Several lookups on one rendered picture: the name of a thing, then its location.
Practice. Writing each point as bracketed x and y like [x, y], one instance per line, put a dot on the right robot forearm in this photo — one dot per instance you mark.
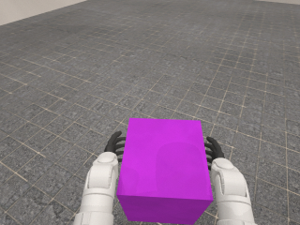
[232, 196]

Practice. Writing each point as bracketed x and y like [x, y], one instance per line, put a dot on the robot right hand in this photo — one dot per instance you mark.
[216, 150]

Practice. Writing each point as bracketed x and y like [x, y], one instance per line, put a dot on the left robot forearm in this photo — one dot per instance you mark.
[98, 192]

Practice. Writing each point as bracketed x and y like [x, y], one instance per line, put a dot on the robot left hand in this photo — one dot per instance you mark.
[112, 145]

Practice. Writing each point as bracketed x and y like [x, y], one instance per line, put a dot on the carton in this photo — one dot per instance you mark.
[164, 176]

